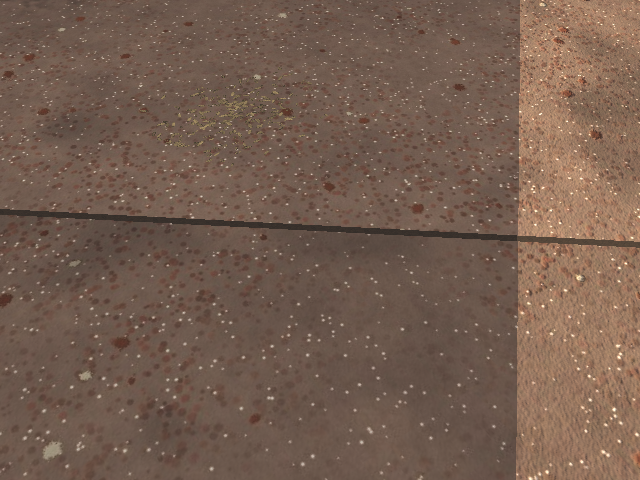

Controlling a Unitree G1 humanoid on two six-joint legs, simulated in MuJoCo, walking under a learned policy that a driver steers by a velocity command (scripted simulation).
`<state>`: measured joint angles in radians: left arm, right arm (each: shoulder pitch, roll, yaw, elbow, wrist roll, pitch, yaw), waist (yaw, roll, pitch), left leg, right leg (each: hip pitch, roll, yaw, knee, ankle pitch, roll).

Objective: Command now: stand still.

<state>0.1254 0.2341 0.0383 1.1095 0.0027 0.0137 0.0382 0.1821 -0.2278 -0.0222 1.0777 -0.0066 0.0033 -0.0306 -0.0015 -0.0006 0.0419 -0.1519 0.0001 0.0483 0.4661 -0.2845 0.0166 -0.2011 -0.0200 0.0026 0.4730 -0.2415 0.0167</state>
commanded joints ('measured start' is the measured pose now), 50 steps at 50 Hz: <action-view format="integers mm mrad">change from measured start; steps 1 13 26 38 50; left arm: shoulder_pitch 7 53 114 353 343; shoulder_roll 108 91 72 67 95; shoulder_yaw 15 8 5 45 3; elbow -21 4 18 53 -25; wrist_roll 0 0 -12 -25 3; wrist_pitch -6 -9 -11 -91 -117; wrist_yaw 5 9 14 -33 -25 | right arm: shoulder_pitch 24 69 137 81 -148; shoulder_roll -106 -84 -115 -119 -43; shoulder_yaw -16 -8 -23 -44 -39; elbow -20 2 13 -65 -185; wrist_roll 0 1 18 38 26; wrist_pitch -8 -13 -7 -59 -93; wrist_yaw -4 -5 -14 10 42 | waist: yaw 2 2 -9 130 44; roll -1 4 60 -14 -56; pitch -21 -5 21 2 67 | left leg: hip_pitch -44 -61 -89 -344 -635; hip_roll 46 43 62 103 112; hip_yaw -46 -47 -101 -80 -36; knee -95 -112 -159 69 397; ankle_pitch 138 89 -352 -103 224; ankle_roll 13 15 69 91 11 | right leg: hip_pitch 22 4 -82 248 173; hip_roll -24 -20 50 -10 -188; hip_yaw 17 14 -63 -27 104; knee -61 -71 30 -15 -345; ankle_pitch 168 127 -239 -42 336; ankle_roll -28 -24 -36 -82 -186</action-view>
